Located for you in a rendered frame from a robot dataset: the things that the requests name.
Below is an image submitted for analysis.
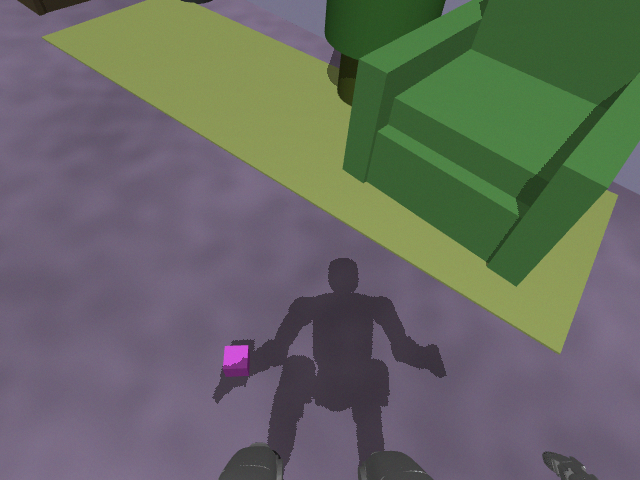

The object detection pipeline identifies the cube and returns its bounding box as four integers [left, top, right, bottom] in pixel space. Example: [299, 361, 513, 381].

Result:
[223, 345, 250, 377]

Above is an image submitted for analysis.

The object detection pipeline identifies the right robot hand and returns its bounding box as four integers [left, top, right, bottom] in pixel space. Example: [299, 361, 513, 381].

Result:
[542, 451, 599, 480]

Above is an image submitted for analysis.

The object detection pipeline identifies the potted plant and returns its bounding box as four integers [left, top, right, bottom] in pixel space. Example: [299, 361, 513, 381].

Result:
[325, 0, 446, 106]

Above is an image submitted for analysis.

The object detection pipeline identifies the bookshelf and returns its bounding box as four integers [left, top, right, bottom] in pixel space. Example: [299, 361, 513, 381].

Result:
[18, 0, 90, 16]

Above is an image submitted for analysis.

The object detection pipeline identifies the armchair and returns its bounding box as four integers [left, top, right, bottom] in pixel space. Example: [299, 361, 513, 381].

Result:
[343, 0, 640, 287]

